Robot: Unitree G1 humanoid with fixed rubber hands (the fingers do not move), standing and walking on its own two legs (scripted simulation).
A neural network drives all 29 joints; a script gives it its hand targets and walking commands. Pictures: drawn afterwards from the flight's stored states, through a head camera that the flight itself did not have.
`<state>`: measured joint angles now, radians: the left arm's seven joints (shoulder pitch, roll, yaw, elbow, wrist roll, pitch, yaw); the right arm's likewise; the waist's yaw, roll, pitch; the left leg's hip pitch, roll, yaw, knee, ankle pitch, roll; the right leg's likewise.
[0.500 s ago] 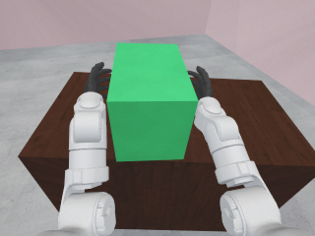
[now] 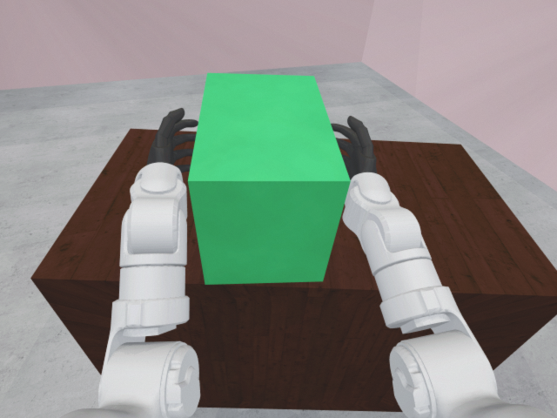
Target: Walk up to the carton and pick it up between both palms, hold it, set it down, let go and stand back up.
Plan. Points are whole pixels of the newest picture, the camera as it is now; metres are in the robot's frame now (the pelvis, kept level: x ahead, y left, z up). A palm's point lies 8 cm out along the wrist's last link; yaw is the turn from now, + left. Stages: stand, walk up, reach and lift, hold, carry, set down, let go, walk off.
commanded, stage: hold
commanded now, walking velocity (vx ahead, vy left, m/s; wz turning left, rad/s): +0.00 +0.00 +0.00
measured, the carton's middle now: (263, 173) +0.41 +0.01 +0.18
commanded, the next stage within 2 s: none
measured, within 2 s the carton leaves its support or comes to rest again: neither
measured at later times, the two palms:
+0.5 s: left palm (167, 168) +0.37 +0.13 +0.22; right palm (361, 175) +0.36 -0.13 +0.21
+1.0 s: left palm (163, 171) +0.36 +0.14 +0.22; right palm (357, 177) +0.36 -0.12 +0.21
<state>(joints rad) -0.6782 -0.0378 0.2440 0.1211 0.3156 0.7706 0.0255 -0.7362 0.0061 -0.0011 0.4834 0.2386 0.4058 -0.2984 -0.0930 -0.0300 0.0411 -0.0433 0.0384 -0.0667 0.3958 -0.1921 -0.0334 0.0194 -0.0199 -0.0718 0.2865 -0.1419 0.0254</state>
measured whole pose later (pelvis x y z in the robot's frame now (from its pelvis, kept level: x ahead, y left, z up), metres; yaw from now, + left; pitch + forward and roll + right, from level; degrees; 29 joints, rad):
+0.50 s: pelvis +0.01 +0.00 +0.00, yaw +0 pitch -10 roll -2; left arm -0.65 -0.06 0.24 0.07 0.32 0.78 0.02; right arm -0.71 -0.01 0.02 0.43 0.26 0.43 -0.31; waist -0.11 -0.03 0.06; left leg -0.02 0.04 -0.07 0.40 -0.20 -0.03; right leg 0.05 -0.02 -0.07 0.28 -0.15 0.03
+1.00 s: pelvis +0.00 +0.00 +0.00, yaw +0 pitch -10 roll -1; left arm -0.70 -0.05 0.27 0.14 0.34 0.78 0.01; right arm -0.75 0.02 -0.03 0.51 0.22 0.41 -0.29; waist -0.09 -0.04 0.06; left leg -0.03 0.03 -0.07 0.39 -0.19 -0.03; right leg 0.03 -0.02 -0.08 0.29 -0.14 0.02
